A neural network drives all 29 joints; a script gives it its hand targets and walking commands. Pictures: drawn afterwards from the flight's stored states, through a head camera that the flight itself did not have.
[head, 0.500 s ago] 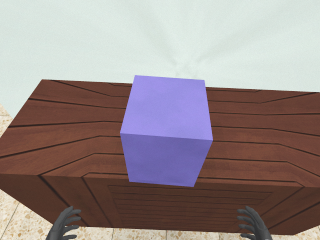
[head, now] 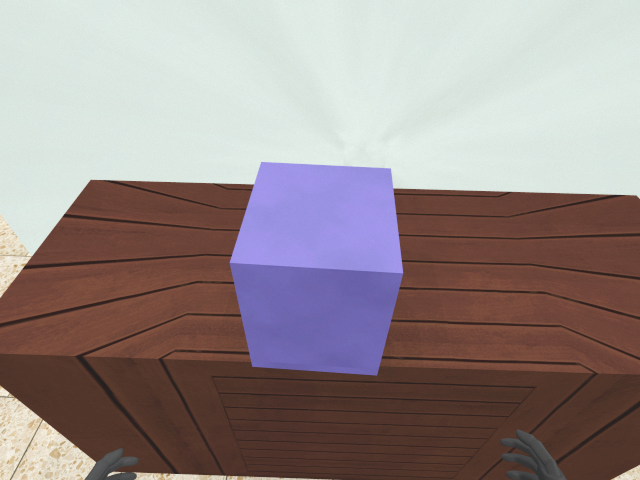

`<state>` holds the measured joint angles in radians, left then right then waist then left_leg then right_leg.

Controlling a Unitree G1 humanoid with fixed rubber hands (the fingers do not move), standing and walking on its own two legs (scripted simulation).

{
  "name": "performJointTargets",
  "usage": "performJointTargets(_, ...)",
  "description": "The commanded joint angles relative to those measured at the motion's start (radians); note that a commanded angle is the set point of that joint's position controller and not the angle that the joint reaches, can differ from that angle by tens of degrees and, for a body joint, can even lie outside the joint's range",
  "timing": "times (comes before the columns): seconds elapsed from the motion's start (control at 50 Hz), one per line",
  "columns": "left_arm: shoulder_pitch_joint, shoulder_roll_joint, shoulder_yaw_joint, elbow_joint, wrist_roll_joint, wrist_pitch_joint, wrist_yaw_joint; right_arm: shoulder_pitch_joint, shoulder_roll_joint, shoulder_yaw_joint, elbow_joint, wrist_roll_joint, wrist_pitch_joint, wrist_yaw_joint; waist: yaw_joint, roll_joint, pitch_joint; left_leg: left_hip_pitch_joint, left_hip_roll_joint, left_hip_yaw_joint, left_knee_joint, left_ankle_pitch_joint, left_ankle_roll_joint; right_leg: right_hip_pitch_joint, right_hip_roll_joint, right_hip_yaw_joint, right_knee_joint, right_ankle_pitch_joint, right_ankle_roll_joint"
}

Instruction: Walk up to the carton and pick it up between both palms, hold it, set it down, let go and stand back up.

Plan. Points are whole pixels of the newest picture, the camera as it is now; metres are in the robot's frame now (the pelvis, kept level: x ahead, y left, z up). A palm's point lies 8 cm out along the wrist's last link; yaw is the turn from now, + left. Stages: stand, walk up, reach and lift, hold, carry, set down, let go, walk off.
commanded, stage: stand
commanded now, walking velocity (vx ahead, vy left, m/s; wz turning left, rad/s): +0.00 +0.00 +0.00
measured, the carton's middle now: (319, 270) +0.42 +0.00 +0.02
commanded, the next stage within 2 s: none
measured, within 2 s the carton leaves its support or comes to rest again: neither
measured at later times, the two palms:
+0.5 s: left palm out of the picture +0.11 +0.28 -0.07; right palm out of the picture +0.12 -0.29 -0.09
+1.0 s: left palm out of the picture +0.11 +0.28 -0.07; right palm out of the picture +0.12 -0.30 -0.08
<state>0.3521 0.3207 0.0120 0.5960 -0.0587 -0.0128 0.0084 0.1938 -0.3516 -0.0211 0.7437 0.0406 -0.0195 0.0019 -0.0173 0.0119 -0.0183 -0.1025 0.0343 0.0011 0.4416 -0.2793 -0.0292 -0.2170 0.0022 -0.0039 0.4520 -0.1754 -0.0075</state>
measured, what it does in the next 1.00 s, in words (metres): stands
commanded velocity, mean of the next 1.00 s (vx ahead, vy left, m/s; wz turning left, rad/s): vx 0.00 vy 0.00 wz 0.00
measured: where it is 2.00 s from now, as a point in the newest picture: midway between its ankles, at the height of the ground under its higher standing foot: outside the picture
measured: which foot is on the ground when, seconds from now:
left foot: down 0.00-1.00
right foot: down 0.00-1.00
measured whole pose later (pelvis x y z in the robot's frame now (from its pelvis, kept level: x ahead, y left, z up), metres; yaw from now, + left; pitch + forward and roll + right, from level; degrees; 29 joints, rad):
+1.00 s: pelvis +0.00 +0.00 +0.00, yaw +0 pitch -4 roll +0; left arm 0.31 0.33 0.01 0.62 -0.06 -0.01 0.00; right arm 0.21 -0.37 -0.02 0.74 0.04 -0.01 0.00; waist -0.02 0.02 0.03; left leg -0.10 0.03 0.00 0.44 -0.27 -0.03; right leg -0.22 0.00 0.00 0.46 -0.17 -0.01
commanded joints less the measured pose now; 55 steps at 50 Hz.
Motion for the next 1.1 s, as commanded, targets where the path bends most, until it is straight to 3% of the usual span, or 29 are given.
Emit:
performJointTargets(0.0, -0.044, 0.206, 0.079, -0.021, 0.087, -0.047, -0.008, 0.019, -0.196, -0.065, -0.052, -0.073, -0.025, 0.011, 0.016, 0.014, 0.061, -0.119, 0.064, -0.070, -0.067, -0.022, 0.043, 0.014, -0.097, 0.091, -0.052, 0.024, -0.039)
performJointTargets(0.02, -0.064, 0.213, 0.081, -0.029, 0.089, -0.044, -0.009, 0.014, -0.195, -0.065, -0.060, -0.071, -0.027, 0.012, 0.006, 0.035, 0.057, -0.115, 0.065, -0.065, -0.063, -0.022, 0.041, 0.004, -0.097, 0.101, -0.053, 0.009, -0.038)
performJointTargets(0.08, -0.067, 0.205, 0.079, -0.031, 0.083, -0.041, -0.009, 0.012, -0.207, -0.068, -0.061, -0.070, -0.029, 0.012, 0.011, 0.022, 0.069, -0.117, 0.069, -0.072, -0.067, -0.035, 0.047, -0.011, -0.093, 0.102, -0.068, -0.043, -0.038)
performJointTargets(0.1, -0.063, 0.215, 0.081, -0.028, 0.084, -0.042, -0.008, 0.034, -0.195, -0.064, -0.058, -0.071, -0.029, 0.011, -0.002, 0.006, 0.075, -0.106, 0.074, -0.080, -0.062, -0.017, 0.049, -0.019, -0.099, 0.114, -0.072, -0.041, -0.043)
performJointTargets(0.12, -0.071, 0.212, 0.080, -0.027, 0.084, -0.045, -0.010, 0.019, -0.209, -0.067, -0.055, -0.074, -0.027, 0.014, 0.014, 0.019, 0.075, -0.123, 0.074, -0.076, -0.065, -0.041, 0.049, -0.014, -0.094, 0.114, -0.069, -0.059, -0.043)
performJointTargets(0.14, -0.074, 0.208, 0.081, -0.024, 0.087, -0.045, -0.010, 0.015, -0.207, -0.066, -0.054, -0.076, -0.028, 0.012, 0.009, 0.040, 0.057, -0.127, 0.063, -0.064, -0.065, -0.056, 0.050, 0.014, -0.097, 0.115, -0.070, -0.046, -0.041)
performJointTargets(0.16, -0.078, 0.219, 0.083, -0.027, 0.085, -0.043, -0.011, 0.037, -0.201, -0.063, -0.054, -0.072, -0.032, 0.013, 0.001, 0.014, 0.067, -0.119, 0.067, -0.068, -0.062, -0.047, 0.045, -0.007, -0.097, 0.122, -0.071, -0.065, -0.041)
performJointTargets(0.2, -0.059, 0.218, 0.084, -0.021, 0.082, -0.044, -0.011, 0.020, -0.206, -0.065, -0.058, -0.070, -0.031, 0.014, 0.019, 0.031, 0.055, -0.122, 0.068, -0.068, -0.063, -0.044, 0.050, 0.021, -0.094, 0.116, -0.066, -0.025, -0.040)
performJointTargets(0.22, -0.064, 0.222, 0.080, -0.018, 0.085, -0.044, -0.010, 0.030, -0.202, -0.061, -0.054, -0.068, -0.029, 0.011, 0.002, 0.013, 0.056, -0.115, 0.070, -0.075, -0.067, -0.028, 0.044, 0.015, -0.103, 0.115, -0.059, -0.017, -0.042)
performJointTargets(0.24, -0.073, 0.213, 0.080, -0.030, 0.082, -0.043, -0.012, 0.014, -0.206, -0.063, -0.063, -0.066, -0.028, 0.012, 0.009, 0.025, 0.069, -0.113, 0.077, -0.082, -0.067, -0.018, 0.040, -0.003, -0.101, 0.111, -0.057, -0.020, -0.038)
performJointTargets(0.26, -0.056, 0.221, 0.078, -0.020, 0.083, -0.044, -0.008, 0.020, -0.202, -0.058, -0.054, -0.066, -0.028, 0.015, 0.011, 0.001, 0.048, -0.105, 0.079, -0.081, -0.073, -0.025, 0.045, 0.020, -0.093, 0.103, -0.058, -0.002, -0.036)
performJointTargets(0.32, -0.070, 0.206, 0.076, -0.019, 0.078, -0.044, -0.009, 0.008, -0.211, -0.057, -0.058, -0.070, -0.031, 0.007, 0.017, 0.012, 0.060, -0.105, 0.084, -0.084, -0.076, 0.016, 0.047, 0.025, -0.096, 0.106, -0.048, 0.042, -0.034)
performJointTargets(0.34, -0.059, 0.201, 0.078, -0.021, 0.079, -0.046, -0.009, 0.014, -0.209, -0.057, -0.054, -0.067, -0.029, 0.010, 0.014, 0.049, 0.030, -0.096, 0.081, -0.076, -0.066, 0.015, 0.045, 0.054, -0.106, 0.111, -0.047, 0.085, -0.040)
performJointTargets(0.38, -0.059, 0.228, 0.080, -0.009, 0.078, -0.042, -0.005, 0.032, -0.204, -0.054, -0.046, -0.065, -0.027, 0.007, 0.006, -0.002, 0.036, -0.088, 0.086, -0.083, -0.073, 0.019, 0.043, 0.045, -0.104, 0.114, -0.042, 0.086, -0.039)
performJointTargets(0.4, -0.068, 0.215, 0.079, -0.013, 0.078, -0.047, -0.009, 0.016, -0.210, -0.055, -0.049, -0.065, -0.029, 0.007, 0.002, 0.023, 0.015, -0.083, 0.091, -0.086, -0.065, 0.024, 0.049, 0.053, -0.108, 0.115, -0.042, 0.109, -0.040)
performJointTargets(0.42, -0.074, 0.218, 0.079, -0.016, 0.084, -0.044, -0.008, 0.021, -0.205, -0.053, -0.053, -0.066, -0.028, 0.010, 0.001, 0.029, 0.022, -0.081, 0.085, -0.075, -0.069, 0.020, 0.047, 0.050, -0.105, 0.110, -0.042, 0.099, -0.038)
performJointTargets(0.44, -0.069, 0.220, 0.077, -0.017, 0.079, -0.045, -0.008, 0.020, -0.211, -0.055, -0.053, -0.064, -0.025, 0.008, 0.008, 0.001, 0.022, -0.071, 0.091, -0.079, -0.077, 0.032, 0.045, 0.036, -0.108, 0.106, -0.033, 0.084, -0.036)
performJointTargets(0.48, -0.078, 0.204, 0.071, -0.010, 0.076, -0.043, -0.006, -0.003, -0.217, -0.056, -0.050, -0.068, -0.024, 0.007, 0.010, 0.036, 0.016, -0.077, 0.085, -0.078, -0.073, 0.039, 0.042, 0.057, -0.110, 0.107, -0.039, 0.113, -0.039)
performJointTargets(0.54, -0.068, 0.214, 0.076, -0.017, 0.074, -0.042, -0.008, 0.009, -0.224, -0.056, -0.048, -0.062, -0.027, 0.008, 0.020, 0.016, 0.017, -0.080, 0.085, -0.070, -0.072, 0.024, 0.042, 0.059, -0.103, 0.105, -0.047, 0.081, -0.037)
performJointTargets(0.56, -0.069, 0.219, 0.074, -0.008, 0.077, -0.042, -0.009, 0.021, -0.212, -0.058, -0.047, -0.058, -0.027, 0.007, 0.002, -0.003, 0.029, -0.082, 0.086, -0.080, -0.075, 0.022, 0.040, 0.046, -0.105, 0.103, -0.046, 0.098, -0.035)
performJointTargets(0.58, -0.074, 0.210, 0.072, -0.012, 0.077, -0.043, -0.009, 0.005, -0.222, -0.057, -0.044, -0.062, -0.026, 0.007, 0.018, 0.025, 0.026, -0.097, 0.085, -0.082, -0.071, 0.015, 0.043, 0.056, -0.106, 0.098, -0.044, 0.097, -0.033)
performJointTargets(0.6, -0.080, 0.220, 0.076, -0.008, 0.080, -0.040, -0.006, 0.003, -0.211, -0.055, -0.043, -0.061, -0.022, 0.007, 0.012, 0.006, 0.043, -0.100, 0.085, -0.078, -0.080, 0.008, 0.040, 0.046, -0.108, 0.106, -0.048, 0.088, -0.035)
performJointTargets(0.62, -0.079, 0.211, 0.078, -0.010, 0.077, -0.039, -0.008, -0.002, -0.225, -0.057, -0.050, -0.065, -0.024, 0.004, 0.018, 0.033, 0.034, -0.089, 0.088, -0.079, -0.074, 0.024, 0.043, 0.033, -0.113, 0.115, -0.059, 0.076, -0.036)
performJointTargets(0.64, -0.084, 0.219, 0.072, -0.006, 0.073, -0.039, -0.005, 0.017, -0.210, -0.053, -0.044, -0.059, -0.023, 0.007, 0.005, 0.004, 0.048, -0.087, 0.088, -0.078, -0.071, 0.020, 0.041, 0.030, -0.111, 0.114, -0.059, 0.079, -0.037)
performJointTargets(0.76, -0.094, 0.221, 0.074, -0.004, 0.072, -0.043, -0.005, 0.013, -0.212, -0.053, -0.047, -0.062, -0.024, 0.010, 0.007, 0.023, 0.059, -0.092, 0.091, -0.076, -0.085, 0.015, 0.045, 0.027, -0.118, 0.120, -0.053, 0.051, -0.038)
performJointTargets(0.82, -0.096, 0.221, 0.072, -0.009, 0.072, -0.043, -0.007, 0.007, -0.225, -0.057, -0.041, -0.057, -0.024, 0.010, 0.010, -0.002, 0.039, -0.092, 0.096, -0.083, -0.078, 0.024, 0.041, 0.044, -0.112, 0.111, -0.058, 0.066, -0.038)
performJointTargets(0.98, -0.102, 0.221, 0.074, 0.007, 0.070, -0.042, -0.009, 0.014, -0.227, -0.055, -0.032, -0.055, -0.026, 0.007, 0.005, 0.039, 0.034, -0.091, 0.093, -0.080, -0.085, 0.007, 0.040, 0.061, -0.115, 0.112, -0.054, 0.069, -0.038)
performJointTargets(1.04, -0.113, 0.220, 0.070, 0.015, 0.071, -0.041, -0.008, 0.012, -0.212, -0.048, -0.033, -0.054, -0.028, 0.007, 0.002, 0.003, 0.019, -0.067, 0.099, -0.082, -0.088, 0.035, 0.042, 0.059, -0.112, 0.102, -0.050, 0.102, -0.035)
performJointTargets(1.08, -0.096, 0.213, 0.065, 0.023, 0.067, -0.043, -0.009, 0.009, -0.226, -0.050, -0.029, -0.058, -0.027, 0.007, 0.011, 0.035, 0.032, -0.077, 0.099, -0.081, -0.084, 0.032, 0.046, 0.057, -0.120, 0.116, -0.065, 0.111, -0.038)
